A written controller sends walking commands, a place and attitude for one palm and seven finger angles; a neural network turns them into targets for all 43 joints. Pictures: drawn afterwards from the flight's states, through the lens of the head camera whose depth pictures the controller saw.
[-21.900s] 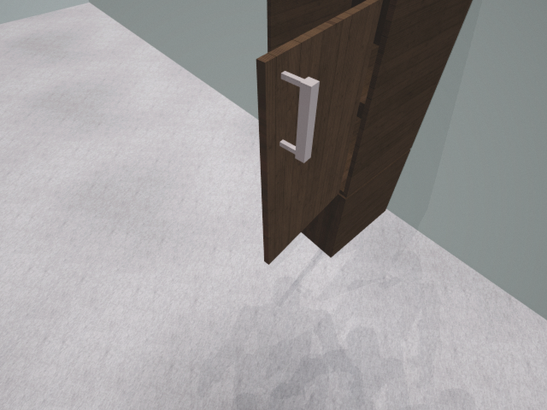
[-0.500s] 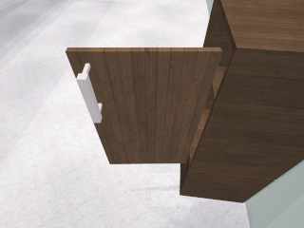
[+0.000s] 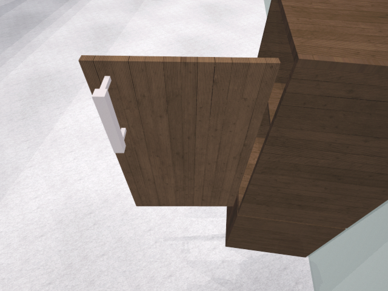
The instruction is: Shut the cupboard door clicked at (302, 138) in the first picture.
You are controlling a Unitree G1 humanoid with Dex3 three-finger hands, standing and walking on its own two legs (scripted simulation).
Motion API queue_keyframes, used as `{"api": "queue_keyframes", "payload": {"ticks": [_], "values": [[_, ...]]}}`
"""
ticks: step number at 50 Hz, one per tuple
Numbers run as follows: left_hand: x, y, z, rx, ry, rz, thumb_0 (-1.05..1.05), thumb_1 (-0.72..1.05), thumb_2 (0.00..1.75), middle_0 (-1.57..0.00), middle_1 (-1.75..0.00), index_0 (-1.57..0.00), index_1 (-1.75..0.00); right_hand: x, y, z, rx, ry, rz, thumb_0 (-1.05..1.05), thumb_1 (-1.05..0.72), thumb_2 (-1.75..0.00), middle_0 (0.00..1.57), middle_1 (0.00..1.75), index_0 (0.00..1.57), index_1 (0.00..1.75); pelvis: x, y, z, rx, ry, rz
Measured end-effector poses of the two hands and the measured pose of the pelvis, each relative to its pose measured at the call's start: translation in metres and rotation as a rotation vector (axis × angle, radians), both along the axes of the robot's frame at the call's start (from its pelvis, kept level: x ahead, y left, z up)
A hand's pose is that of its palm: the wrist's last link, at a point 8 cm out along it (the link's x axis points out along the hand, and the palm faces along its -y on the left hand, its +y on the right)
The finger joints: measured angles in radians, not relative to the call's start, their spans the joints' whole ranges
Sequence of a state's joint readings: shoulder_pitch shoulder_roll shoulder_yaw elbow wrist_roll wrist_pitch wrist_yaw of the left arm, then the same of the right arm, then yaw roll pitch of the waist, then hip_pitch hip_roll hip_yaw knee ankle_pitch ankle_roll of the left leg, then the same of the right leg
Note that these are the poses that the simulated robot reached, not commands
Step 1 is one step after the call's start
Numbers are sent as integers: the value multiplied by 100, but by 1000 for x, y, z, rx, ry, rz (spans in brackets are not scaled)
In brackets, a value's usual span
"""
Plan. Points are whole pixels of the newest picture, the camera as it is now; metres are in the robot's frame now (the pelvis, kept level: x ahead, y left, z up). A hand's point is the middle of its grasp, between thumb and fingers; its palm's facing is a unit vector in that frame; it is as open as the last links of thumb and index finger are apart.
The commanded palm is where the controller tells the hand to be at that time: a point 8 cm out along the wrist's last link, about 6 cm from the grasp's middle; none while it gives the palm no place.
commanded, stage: raise the hand and make a fist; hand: left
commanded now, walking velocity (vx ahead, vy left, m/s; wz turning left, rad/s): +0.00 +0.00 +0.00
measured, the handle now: (113, 117) +0.41 +0.19 +0.14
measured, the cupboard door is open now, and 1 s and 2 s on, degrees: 98 98 98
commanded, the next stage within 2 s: bring the fist close to the handle in 1.86 s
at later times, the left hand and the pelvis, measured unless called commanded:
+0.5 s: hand out of the picture +0.10 +0.19 +0.00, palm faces +0.25 -0.97 -0.08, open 5.5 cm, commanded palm +0.11 +0.22 +0.01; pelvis -0.05 -0.03 -0.07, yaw +4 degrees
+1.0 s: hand (95, 248) +0.18 +0.18 +0.07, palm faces +0.03 -1.00 -0.05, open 3.4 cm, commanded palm +0.14 +0.24 +0.08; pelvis -0.03 +0.00 -0.04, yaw +3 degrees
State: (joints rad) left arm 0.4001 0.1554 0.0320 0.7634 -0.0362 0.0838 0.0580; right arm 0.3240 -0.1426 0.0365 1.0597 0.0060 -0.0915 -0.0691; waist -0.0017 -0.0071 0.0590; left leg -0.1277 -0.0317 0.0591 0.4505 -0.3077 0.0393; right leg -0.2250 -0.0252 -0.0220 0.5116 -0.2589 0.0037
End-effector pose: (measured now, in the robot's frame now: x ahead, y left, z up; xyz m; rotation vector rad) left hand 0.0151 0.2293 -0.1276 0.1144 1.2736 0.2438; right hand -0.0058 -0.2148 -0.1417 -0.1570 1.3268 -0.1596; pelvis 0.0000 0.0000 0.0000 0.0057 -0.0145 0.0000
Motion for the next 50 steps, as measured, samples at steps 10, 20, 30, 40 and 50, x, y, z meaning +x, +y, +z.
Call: {"api": "queue_keyframes", "payload": {"ticks": [10, 20, 30, 40, 50], "values": [[171, -24, 163, 12, -1229, -145, 2, 94, 90, -27, -39, -28, -39, 103, -54, 34, -78, -641, 84, 2, -92, -90, 20, 30, 20, 30, -24, -11, -22, 10, 85, 33], [69, -10, 85, -52, -1050, -112, 1, 91, 90, -45, -57, -45, -57, 186, -60, 73, -126, -874, 270, 1, -91, -90, 20, 30, 20, 30, -43, -32, -56, -4, 151, 46], [104, -20, 168, -22, -1484, -288, 2, 91, 90, -62, -77, -63, -77, 178, -1, 24, 34, -831, 309, 1, -91, -90, 20, 30, 21, 30, -55, -27, -69, -49, 150, 83], [142, 1, 171, -48, -1187, -168, 2, 90, 90, -81, -97, -81, -97, 109, -10, 23, 14, -641, 103, 2, -90, -90, 20, 30, 21, 30, -33, -14, -41, -14, 127, 24], [139, 3, 195, -50, -1286, -256, 1, 91, 90, -99, -117, -100, -117, 134, -22, 36, -57, -675, 202, 2, -90, -90, 20, 30, 21, 30, -27, 0, -36, -33, 108, 55]]}}
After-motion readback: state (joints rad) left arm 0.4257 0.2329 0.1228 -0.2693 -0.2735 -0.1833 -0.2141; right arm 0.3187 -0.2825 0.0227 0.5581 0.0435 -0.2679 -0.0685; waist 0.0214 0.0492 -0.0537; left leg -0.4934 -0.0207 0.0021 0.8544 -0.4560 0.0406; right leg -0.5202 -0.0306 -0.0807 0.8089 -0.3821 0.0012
